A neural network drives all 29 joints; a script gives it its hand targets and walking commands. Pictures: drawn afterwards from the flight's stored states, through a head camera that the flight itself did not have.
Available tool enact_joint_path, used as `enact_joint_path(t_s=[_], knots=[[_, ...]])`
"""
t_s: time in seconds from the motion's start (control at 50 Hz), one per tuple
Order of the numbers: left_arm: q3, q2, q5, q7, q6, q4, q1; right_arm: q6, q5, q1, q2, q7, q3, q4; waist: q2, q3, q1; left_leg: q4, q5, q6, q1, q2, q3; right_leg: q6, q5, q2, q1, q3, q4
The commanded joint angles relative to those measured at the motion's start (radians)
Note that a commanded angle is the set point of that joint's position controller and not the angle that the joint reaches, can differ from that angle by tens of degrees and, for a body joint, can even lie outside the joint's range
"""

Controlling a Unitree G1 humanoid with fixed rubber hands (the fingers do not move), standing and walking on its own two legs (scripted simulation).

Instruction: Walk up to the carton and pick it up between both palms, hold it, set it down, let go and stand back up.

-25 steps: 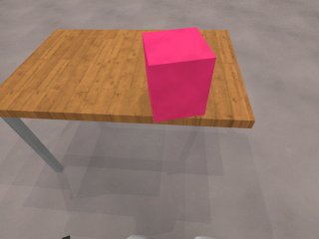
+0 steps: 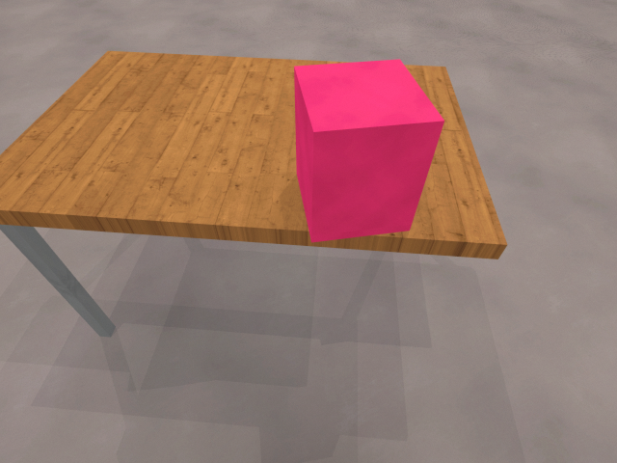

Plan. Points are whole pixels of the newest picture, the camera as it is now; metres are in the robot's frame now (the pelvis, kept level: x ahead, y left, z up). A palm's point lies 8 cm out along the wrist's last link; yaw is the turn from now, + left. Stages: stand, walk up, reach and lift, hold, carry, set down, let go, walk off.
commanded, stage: walk up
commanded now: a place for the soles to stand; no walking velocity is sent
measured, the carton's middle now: (354, 152) +0.63 -0.06 +0.04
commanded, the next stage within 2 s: none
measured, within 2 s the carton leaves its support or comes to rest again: neither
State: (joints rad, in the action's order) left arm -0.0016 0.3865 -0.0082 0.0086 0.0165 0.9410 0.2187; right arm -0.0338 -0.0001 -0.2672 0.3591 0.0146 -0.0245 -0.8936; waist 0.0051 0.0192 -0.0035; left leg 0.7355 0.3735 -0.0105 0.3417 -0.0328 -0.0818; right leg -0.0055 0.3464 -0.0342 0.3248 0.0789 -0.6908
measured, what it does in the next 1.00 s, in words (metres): steps to the right: right foot, then left foot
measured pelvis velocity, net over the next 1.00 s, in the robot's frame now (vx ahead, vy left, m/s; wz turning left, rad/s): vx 0.08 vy -0.21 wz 0.02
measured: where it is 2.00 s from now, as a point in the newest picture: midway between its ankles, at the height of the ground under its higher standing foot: (414, 437)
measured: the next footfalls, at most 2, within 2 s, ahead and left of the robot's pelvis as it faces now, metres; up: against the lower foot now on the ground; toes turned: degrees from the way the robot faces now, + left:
right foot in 0.66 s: +0.12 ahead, -0.17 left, +0.00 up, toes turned -5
left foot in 0.96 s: +0.12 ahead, -0.04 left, +0.00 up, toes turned -10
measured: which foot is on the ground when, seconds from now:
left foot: down 0.00-0.66, up 0.68-0.94, down 0.96-1.00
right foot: down 0.00-0.36, up 0.38-0.64, down 0.66-0.90, up 0.92-1.00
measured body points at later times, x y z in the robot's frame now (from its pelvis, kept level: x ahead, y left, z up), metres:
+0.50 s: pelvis +0.00 -0.02 +0.00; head -0.01 -0.02 +0.45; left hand +0.08 +0.30 -0.12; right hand +0.06 -0.33 -0.11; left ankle +0.01 +0.11 -0.72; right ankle +0.02 -0.13 -0.69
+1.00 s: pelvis +0.08 -0.21 +0.00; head +0.11 -0.22 +0.45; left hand +0.18 +0.10 -0.11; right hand +0.08 -0.56 -0.11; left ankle +0.08 -0.03 -0.72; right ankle +0.07 -0.28 -0.62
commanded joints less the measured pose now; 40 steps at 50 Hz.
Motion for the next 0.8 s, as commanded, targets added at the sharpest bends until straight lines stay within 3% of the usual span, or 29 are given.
enact_joint_path(t_s=[0.0, 0.04, 0.14, 0.16, 0.22, 0.26, 0.28, 0.3, 0.32, 0.34, 0.38, 0.4, 0.44, 0.52, 0.54, 0.56, 0.58, 0.6, 0.62, 0.64, 0.66, 0.68, 0.7, 0.72, 0.74, 0.76, 0.78], knots=[[0.074, 0.212, 0.004, -0.001, 0.034, -0.026, -0.098, -0.030, -0.003, 0.094, 0.234, 0.009, -0.036, 0.048, -0.071, -0.036, 0.033, -0.284, -0.210, -0.062, 0.048, 0.138, -0.192, 0.062, -0.064, -0.097, -0.148, -0.099, 0.164], [0.075, 0.219, 0.006, -0.003, 0.031, -0.031, -0.115, -0.032, -0.007, 0.078, 0.239, 0.009, -0.037, 0.045, -0.082, -0.029, 0.026, -0.300, -0.214, -0.048, 0.042, 0.149, -0.208, 0.058, -0.053, -0.096, -0.130, -0.093, 0.143], [0.072, 0.203, 0.011, -0.003, 0.037, -0.022, -0.109, -0.037, -0.009, 0.090, 0.237, 0.007, -0.034, 0.047, -0.104, -0.042, 0.034, -0.295, -0.276, -0.055, 0.032, 0.151, -0.205, 0.055, -0.096, -0.086, -0.143, -0.087, 0.132], [0.074, 0.201, 0.010, -0.004, 0.036, -0.014, -0.108, -0.038, -0.006, 0.087, 0.233, 0.007, -0.036, 0.050, -0.075, -0.047, 0.033, -0.298, -0.289, -0.052, 0.026, 0.153, -0.217, 0.055, -0.096, -0.081, -0.154, -0.083, 0.148], [0.070, 0.209, 0.006, -0.003, 0.041, -0.025, -0.123, -0.035, -0.008, 0.086, 0.221, 0.007, -0.032, 0.051, -0.035, -0.052, 0.030, -0.265, -0.295, -0.053, 0.022, 0.129, -0.164, 0.069, -0.129, -0.115, -0.153, -0.101, 0.169], [0.069, 0.203, 0.004, -0.003, 0.037, -0.020, -0.119, -0.034, -0.010, 0.078, 0.234, 0.006, -0.037, 0.039, -0.088, -0.051, 0.026, -0.290, -0.268, -0.045, 0.010, 0.143, -0.187, 0.059, -0.097, -0.101, -0.143, -0.092, 0.153], [0.112, 0.254, -0.018, -0.034, 0.030, -0.072, -0.070, -0.060, -0.015, -0.033, 0.342, 0.000, -0.087, 0.037, -0.003, -0.069, 0.012, -0.297, 0.097, -0.092, -0.053, 0.162, -0.275, 0.089, 0.200, -0.040, -0.067, -0.094, 0.028], [0.118, 0.246, -0.022, -0.044, 0.018, -0.079, -0.090, -0.068, -0.028, -0.107, 0.395, 0.003, -0.106, 0.008, -0.078, -0.003, -0.023, -0.397, 0.374, -0.153, -0.141, 0.226, -0.451, 0.086, 0.314, -0.003, 0.166, -0.101, -0.082], [0.117, 0.237, -0.029, -0.051, 0.006, -0.098, -0.134, -0.072, -0.036, -0.170, 0.417, 0.009, -0.127, -0.004, -0.150, 0.065, -0.074, -0.515, 0.575, -0.212, -0.264, 0.331, -0.620, 0.068, 0.273, 0.006, 0.413, -0.098, -0.259], [0.121, 0.249, -0.029, -0.051, 0.000, -0.107, -0.144, -0.076, -0.038, -0.160, 0.410, 0.017, -0.128, 0.006, -0.098, 0.128, -0.071, -0.537, 0.580, -0.219, -0.246, 0.347, -0.645, 0.057, 0.182, -0.028, 0.510, -0.138, -0.351], [0.124, 0.258, -0.031, -0.062, 0.005, -0.092, -0.117, -0.081, -0.040, -0.128, 0.393, 0.019, -0.127, 0.022, -0.081, 0.178, -0.043, -0.548, 0.561, -0.202, -0.200, 0.340, -0.609, 0.055, 0.092, -0.064, 0.512, -0.160, -0.341], [0.120, 0.254, -0.030, -0.065, 0.009, -0.077, -0.088, -0.083, -0.039, -0.123, 0.380, 0.014, -0.124, 0.027, -0.074, 0.155, -0.031, -0.532, 0.502, -0.212, -0.190, 0.336, -0.573, 0.053, 0.091, -0.075, 0.474, -0.158, -0.336], [0.133, 0.272, -0.042, -0.074, 0.014, -0.081, -0.096, -0.087, -0.034, -0.092, 0.378, 0.011, -0.125, 0.039, -0.045, 0.151, -0.032, -0.501, 0.498, -0.261, -0.140, 0.349, -0.566, 0.047, 0.104, -0.089, 0.433, -0.160, -0.329], [0.135, 0.271, -0.028, -0.083, 0.020, -0.101, -0.111, -0.086, -0.043, -0.055, 0.404, 0.013, -0.135, 0.067, -0.108, 0.159, -0.028, -0.437, 0.374, -0.268, -0.040, 0.334, -0.510, 0.046, 0.108, -0.103, 0.312, -0.164, -0.238], [0.134, 0.274, -0.026, -0.081, 0.029, -0.105, -0.084, -0.086, -0.038, -0.045, 0.400, 0.015, -0.131, 0.079, -0.113, 0.126, -0.016, -0.396, 0.273, -0.262, -0.024, 0.336, -0.495, 0.050, 0.124, -0.086, 0.251, -0.164, -0.186], [0.135, 0.272, -0.027, -0.080, 0.032, -0.087, -0.034, -0.085, -0.036, 0.008, 0.401, 0.012, -0.131, 0.089, -0.148, 0.102, 0.012, -0.328, 0.221, -0.248, 0.027, 0.324, -0.438, 0.061, 0.075, -0.100, 0.161, -0.158, -0.133], [0.141, 0.264, -0.020, -0.073, 0.040, -0.049, 0.112, -0.081, -0.033, 0.099, 0.380, 0.012, -0.122, 0.112, -0.139, 0.031, 0.114, -0.210, 0.131, -0.197, 0.156, 0.288, -0.357, 0.074, 0.008, -0.093, -0.080, -0.175, -0.036], [0.156, 0.288, -0.022, -0.060, 0.048, 0.010, 0.256, -0.073, -0.035, 0.128, 0.294, 0.012, -0.100, 0.119, 0.002, -0.015, 0.191, 0.092, 0.003, -0.118, 0.293, 0.145, -0.168, 0.066, 0.101, -0.064, -0.337, -0.207, 0.141], [0.174, 0.379, -0.033, -0.044, 0.058, 0.017, 0.329, -0.069, -0.014, 0.065, 0.152, 0.010, -0.056, 0.114, 0.390, 0.005, 0.208, 0.479, 0.139, -0.043, 0.450, -0.074, -0.019, 0.034, 0.315, -0.239, -0.383, -0.508, 0.390], [0.175, 0.416, -0.016, -0.037, 0.062, -0.024, 0.235, -0.063, -0.013, -0.010, 0.213, 0.021, -0.068, 0.098, 0.281, 0.047, 0.132, 0.521, 0.179, -0.008, 0.526, -0.096, -0.057, 0.034, 0.360, -0.344, -0.352, -0.758, 0.529], [0.174, 0.413, -0.010, -0.032, 0.054, -0.038, 0.179, -0.046, -0.003, -0.032, 0.286, 0.021, -0.099, 0.066, 0.132, 0.046, 0.109, 0.512, 0.111, -0.008, 0.471, -0.060, -0.131, -0.017, 0.513, -0.371, -0.322, -0.762, 0.598], [0.164, 0.417, -0.007, -0.027, 0.052, -0.055, 0.116, -0.042, 0.003, -0.087, 0.299, 0.018, -0.106, 0.035, 0.147, 0.072, 0.063, 0.532, 0.052, -0.009, 0.396, -0.047, -0.139, -0.095, 0.450, -0.354, -0.239, -0.765, 0.642], [0.156, 0.384, -0.007, -0.019, 0.054, -0.051, 0.089, -0.034, 0.004, -0.122, 0.301, 0.015, -0.104, 0.006, 0.107, 0.082, 0.039, 0.539, 0.001, 0.000, 0.347, -0.029, -0.132, -0.192, 0.263, -0.312, -0.237, -0.661, 0.625], [0.153, 0.360, -0.003, -0.015, 0.059, -0.048, 0.098, -0.024, 0.008, -0.139, 0.288, 0.010, -0.103, -0.005, 0.120, 0.082, 0.034, 0.494, -0.019, -0.001, 0.268, -0.027, -0.113, -0.294, 0.028, -0.241, -0.220, -0.470, 0.581], [0.156, 0.345, 0.007, -0.010, 0.059, -0.050, 0.071, -0.017, 0.009, -0.200, 0.258, 0.008, -0.094, -0.008, 0.260, 0.082, -0.006, 0.448, 0.002, -0.004, 0.191, -0.053, -0.052, -0.410, -0.298, -0.156, -0.198, -0.322, 0.572], [0.161, 0.337, 0.014, -0.010, 0.050, -0.060, -0.007, -0.015, 0.009, -0.287, 0.267, 0.012, -0.108, -0.005, 0.344, 0.074, -0.056, 0.352, 0.064, 0.008, 0.058, -0.068, 0.010, -0.517, -0.660, -0.078, -0.163, -0.133, 0.567], [0.162, 0.305, 0.011, -0.011, 0.038, -0.093, -0.092, -0.012, 0.010, -0.361, 0.285, 0.016, -0.122, -0.013, 0.387, 0.064, -0.096, 0.261, 0.129, 0.038, -0.025, -0.079, 0.073, -0.526, -0.904, -0.005, -0.162, -0.004, 0.533]])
